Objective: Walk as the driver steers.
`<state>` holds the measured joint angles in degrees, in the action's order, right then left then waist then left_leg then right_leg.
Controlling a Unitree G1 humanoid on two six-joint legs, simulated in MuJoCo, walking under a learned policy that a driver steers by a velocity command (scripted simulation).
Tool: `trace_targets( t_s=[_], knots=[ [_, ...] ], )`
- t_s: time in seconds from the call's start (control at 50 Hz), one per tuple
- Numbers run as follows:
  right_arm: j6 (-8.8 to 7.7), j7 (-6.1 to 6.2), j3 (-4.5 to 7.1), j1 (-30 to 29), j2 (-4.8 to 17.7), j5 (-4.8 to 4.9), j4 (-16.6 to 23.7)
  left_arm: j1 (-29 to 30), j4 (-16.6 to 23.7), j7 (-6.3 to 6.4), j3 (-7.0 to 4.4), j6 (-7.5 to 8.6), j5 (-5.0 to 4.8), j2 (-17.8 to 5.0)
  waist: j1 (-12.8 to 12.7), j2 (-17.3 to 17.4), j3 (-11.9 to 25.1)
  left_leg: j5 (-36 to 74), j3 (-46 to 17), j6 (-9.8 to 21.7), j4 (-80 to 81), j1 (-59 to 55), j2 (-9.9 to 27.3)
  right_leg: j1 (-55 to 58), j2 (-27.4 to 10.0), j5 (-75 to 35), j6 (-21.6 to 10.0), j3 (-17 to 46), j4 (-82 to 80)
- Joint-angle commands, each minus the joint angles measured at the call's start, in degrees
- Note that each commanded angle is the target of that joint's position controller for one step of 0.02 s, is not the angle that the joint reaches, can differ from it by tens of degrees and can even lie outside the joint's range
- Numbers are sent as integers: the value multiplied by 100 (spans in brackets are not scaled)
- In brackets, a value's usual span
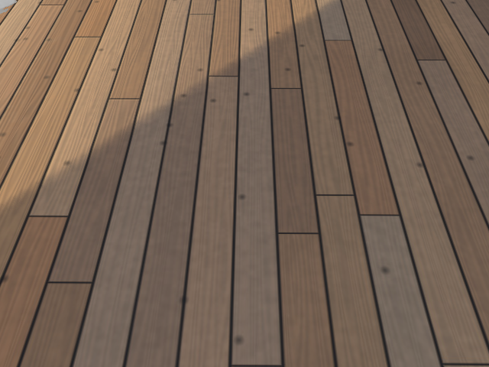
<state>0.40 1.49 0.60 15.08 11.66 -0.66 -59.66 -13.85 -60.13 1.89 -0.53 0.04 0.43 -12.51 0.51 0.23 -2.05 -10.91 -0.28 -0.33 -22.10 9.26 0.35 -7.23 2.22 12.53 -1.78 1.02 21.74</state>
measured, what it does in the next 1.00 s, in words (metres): walks ahead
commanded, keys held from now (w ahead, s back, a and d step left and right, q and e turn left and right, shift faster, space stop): no key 0.58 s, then w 0.42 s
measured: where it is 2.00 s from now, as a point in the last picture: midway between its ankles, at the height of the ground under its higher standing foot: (251, 340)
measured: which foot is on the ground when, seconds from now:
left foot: down 0.00-1.00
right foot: down 0.00-0.86, up 0.88-1.00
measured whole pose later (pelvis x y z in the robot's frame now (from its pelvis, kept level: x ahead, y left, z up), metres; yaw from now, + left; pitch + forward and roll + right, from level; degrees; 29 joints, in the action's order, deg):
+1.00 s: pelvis +0.09 +0.04 +0.00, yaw +0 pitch +0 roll -1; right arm -4.2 0.4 1.8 25.6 9.0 -1.2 -62.4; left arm -17.8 -61.6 -1.1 -2.9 2.7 2.1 -11.4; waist 0.9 -1.5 1.0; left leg -16.9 3.5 4.1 -21.6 5.4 -2.6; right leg -23.7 -1.0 17.9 -5.0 -1.4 57.2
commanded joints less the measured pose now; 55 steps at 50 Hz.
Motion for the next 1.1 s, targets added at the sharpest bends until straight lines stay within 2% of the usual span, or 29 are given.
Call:
trace_targets(
  t_s=[0.02, 0.26, 0.58, 0.6, 0.64, 0.66, 0.68, 0.7, 0.72, 0.74, 0.76, 0.78, 0.8, 0.82, 0.84, 0.86, 0.88, 0.9, 0.92, 0.94, 0.96, 0.98, 1.04, 1.1],
  knots=[
    [-37, 23, 77, 197, 528, -2, 20, -145, 40, 21, -67, 43, 0, -486, 7, -2, -99, 378, -495, 185, 359, -9, 483, -306, -607, -344, -149, 589, -479],
    [-36, 43, 5, 314, 356, 4, -329, -454, -326, 41, -1, 41, 4, -310, -15, 19, -204, 215, -509, 203, 374, 123, 451, -385, -607, -235, -125, 553, -462],
    [-48, 72, -33, 506, 174, 6, -546, -693, -510, 61, 28, 57, 7, -79, -21, -2, -238, 231, -510, 207, 322, 200, 425, -406, -612, -278, -115, 512, -407],
    [-43, 70, -39, 560, 147, 1, -567, -757, -529, 59, 32, 54, 12, -57, -28, -15, -114, -190, -486, 213, 347, 156, 370, -374, -572, 176, -126, 506, -466],
    [-7, 59, 19, 553, 250, -19, -510, -809, -495, 53, -56, 8, 19, -249, -54, -137, -232, -1556, -333, 318, 58, 412, 111, -565, -442, 1727, -272, 549, -421],
    [16, 38, 41, 507, 270, -48, -442, -839, -451, 38, -96, -26, 33, -316, -83, -211, -420, -2255, -305, 395, -108, 729, 19, -736, -465, 2572, -397, 685, -456],
    [22, 13, 41, 416, 221, -74, -353, -934, -426, 25, -121, -45, 39, -330, -145, -302, -666, -2563, -281, 436, -303, 1096, -42, -830, -590, 3118, -527, 934, -570],
    [2, -14, 23, 291, 99, -96, -254, -1105, -437, 23, -148, -44, 38, -346, -236, -470, -803, -2428, -172, 426, -652, 1450, -122, -700, -836, 3405, -676, 1329, -759],
    [-46, -45, -4, 173, -56, -130, -153, -1314, -485, 27, -200, -30, 43, -434, -312, -766, -789, -1869, 118, 380, -1205, 1702, -232, -445, -1223, 3571, -869, 1871, -1076],
    [-109, -76, -13, 94, -107, -176, -63, -1366, -503, 28, -262, -8, 60, -539, -327, -957, -773, -1316, 331, 356, -1698, 1764, -156, -391, -1637, 3501, -1077, 2316, -1333],
    [-175, -102, 18, 8, 1, -171, 25, -1310, -467, 14, -290, 23, 69, -551, -305, -862, -746, -1222, 283, 372, -1934, 1749, -9, -500, -1803, 3263, -1174, 2456, -1463],
    [-236, -135, 46, 29, 61, -146, 82, -1175, -417, -2, -312, 60, 84, -576, -210, -771, -701, -1349, 249, 401, -1930, 1650, 46, -557, -1792, 3004, -1167, 2357, -1437],
    [-289, -167, 58, 149, 48, -119, 98, -1000, -359, -16, -331, 93, 78, -590, -80, -736, -679, -1420, 277, 440, -1655, 1381, 52, -698, -1686, 2805, -1104, 2107, -1330],
    [-333, -186, 59, 465, -39, -84, 26, -738, -281, -26, -340, 114, 33, -572, 140, -707, -673, -1228, 392, 496, -1130, 708, -29, -1114, -1468, 2674, -985, 1736, -1145],
    [-369, -175, 73, 1023, -117, -37, -166, -480, -197, -35, -347, 129, -2, -533, 409, -626, -666, -935, 511, 532, -538, -273, -206, -1730, -1182, 2613, -850, 1366, -784],
    [-398, -132, 127, 1558, -9, -37, -359, -306, -99, -43, -326, 170, 16, -394, 608, -253, -691, -974, 251, 533, -72, -1103, -151, -2323, -854, 2339, -702, 985, -90],
    [-454, -64, 228, 2243, 394, -114, -477, -188, 41, -85, -218, 245, 47, 27, 821, 960, -442, -2121, -1539, 655, 934, -1766, 1085, -2911, -222, 1789, -466, 103, 1722],
    [-407, -80, 373, 2753, 956, -48, -612, -85, 284, -145, -200, 289, 92, 89, 821, 1752, -466, -3419, -3549, 1099, 1722, -1815, 2104, -3822, 148, 1909, -397, -414, 2966],
    [-370, -66, 327, 2220, 724, -73, -497, 8, 321, -211, -262, 313, 249, -238, 471, 949, -874, -3581, -3604, 1259, 1734, -1193, 2169, -3883, -272, 1509, -457, -109, 3788],
    [-415, -99, 275, 1666, 555, -70, -276, 64, 310, -282, -252, 354, 224, -162, 238, 445, -1000, -3064, -3045, 1199, 1712, -824, 1934, -3829, -461, 957, -458, -3, 3989],
    [-475, -112, 252, 1358, 481, -61, -155, -32, 251, -329, -230, 398, 167, -53, 87, 304, -912, -2223, -2449, 1100, 1741, -746, 1656, -3638, -578, 519, -393, 14, 3965],
    [-534, -97, 217, 1265, 386, -40, -108, -38, 228, -368, -253, 413, 168, -86, 9, 244, -785, -1479, -1989, 1029, 1756, -797, 1470, -3514, -640, 217, -323, -47, 3881],
    [-627, -74, 131, 1684, 191, -28, -301, 81, 276, -396, -278, 333, 175, -83, -2, 393, -486, 846, -1017, 938, 1463, -1189, 1111, -3567, -562, -170, -184, -356, 3832],
    [-645, -59, 71, 1940, 165, -38, -384, 856, 615, -384, -231, 279, 146, 7, 107, 473, -525, 2206, -592, 981, 1338, -1158, 1002, -3676, -459, -353, -83, -620, 3303]
  ],
)
Next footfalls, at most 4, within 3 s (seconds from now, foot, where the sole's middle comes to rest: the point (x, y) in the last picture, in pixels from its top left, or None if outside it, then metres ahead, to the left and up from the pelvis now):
1.30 right None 0.43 -0.03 -0.78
1.82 left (219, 304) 0.71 0.11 -0.78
2.20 right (287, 320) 0.66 -0.09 -0.78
2.68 left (205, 285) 0.78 0.15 -0.78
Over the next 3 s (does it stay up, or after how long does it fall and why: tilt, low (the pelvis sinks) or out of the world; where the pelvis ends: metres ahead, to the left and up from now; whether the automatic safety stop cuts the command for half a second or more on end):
stays up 0.85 0.10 0.00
